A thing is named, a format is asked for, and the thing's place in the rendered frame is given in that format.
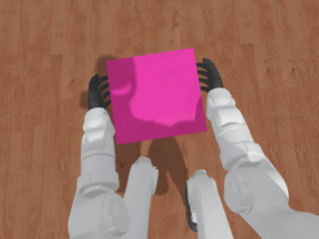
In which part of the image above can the left robot thigh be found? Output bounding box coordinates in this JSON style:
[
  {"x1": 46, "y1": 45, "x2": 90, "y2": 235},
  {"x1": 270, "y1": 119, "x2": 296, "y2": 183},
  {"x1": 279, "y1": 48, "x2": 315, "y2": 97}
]
[{"x1": 121, "y1": 162, "x2": 159, "y2": 239}]

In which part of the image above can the right robot upper arm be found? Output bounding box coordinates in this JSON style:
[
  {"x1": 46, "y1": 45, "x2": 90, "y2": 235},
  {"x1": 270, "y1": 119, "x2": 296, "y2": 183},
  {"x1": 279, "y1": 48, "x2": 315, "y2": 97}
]
[{"x1": 223, "y1": 167, "x2": 319, "y2": 239}]

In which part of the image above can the left robot upper arm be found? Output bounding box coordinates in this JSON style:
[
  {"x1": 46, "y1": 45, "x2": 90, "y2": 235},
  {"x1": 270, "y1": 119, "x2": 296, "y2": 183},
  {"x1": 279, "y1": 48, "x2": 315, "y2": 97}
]
[{"x1": 66, "y1": 192, "x2": 131, "y2": 239}]

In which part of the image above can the robot right forearm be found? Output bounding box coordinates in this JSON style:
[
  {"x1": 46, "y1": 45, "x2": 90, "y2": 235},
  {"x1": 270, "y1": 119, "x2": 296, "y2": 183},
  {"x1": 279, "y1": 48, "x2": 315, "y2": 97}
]
[{"x1": 206, "y1": 88, "x2": 289, "y2": 201}]

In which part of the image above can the left robot hand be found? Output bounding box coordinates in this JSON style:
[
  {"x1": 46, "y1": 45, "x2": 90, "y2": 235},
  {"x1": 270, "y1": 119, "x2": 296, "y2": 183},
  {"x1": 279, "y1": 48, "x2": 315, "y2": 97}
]
[{"x1": 88, "y1": 74, "x2": 112, "y2": 110}]

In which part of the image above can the right robot hand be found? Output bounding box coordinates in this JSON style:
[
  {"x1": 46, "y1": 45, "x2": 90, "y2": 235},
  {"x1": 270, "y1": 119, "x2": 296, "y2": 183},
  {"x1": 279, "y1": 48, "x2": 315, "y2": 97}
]
[{"x1": 196, "y1": 58, "x2": 224, "y2": 93}]

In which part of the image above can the robot left forearm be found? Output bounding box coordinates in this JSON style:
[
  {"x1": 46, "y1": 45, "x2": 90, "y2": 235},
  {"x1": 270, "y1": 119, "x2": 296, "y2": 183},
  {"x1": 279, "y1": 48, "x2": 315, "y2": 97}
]
[{"x1": 68, "y1": 108, "x2": 120, "y2": 235}]

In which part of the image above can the robot right shin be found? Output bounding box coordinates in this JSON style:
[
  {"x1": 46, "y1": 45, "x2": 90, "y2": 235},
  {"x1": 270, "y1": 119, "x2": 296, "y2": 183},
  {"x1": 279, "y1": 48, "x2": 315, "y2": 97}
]
[{"x1": 189, "y1": 169, "x2": 217, "y2": 222}]

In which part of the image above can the carton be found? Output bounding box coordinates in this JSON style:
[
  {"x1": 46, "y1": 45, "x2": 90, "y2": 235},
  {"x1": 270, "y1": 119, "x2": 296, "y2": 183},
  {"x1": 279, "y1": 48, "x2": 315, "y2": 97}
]
[{"x1": 106, "y1": 48, "x2": 207, "y2": 144}]

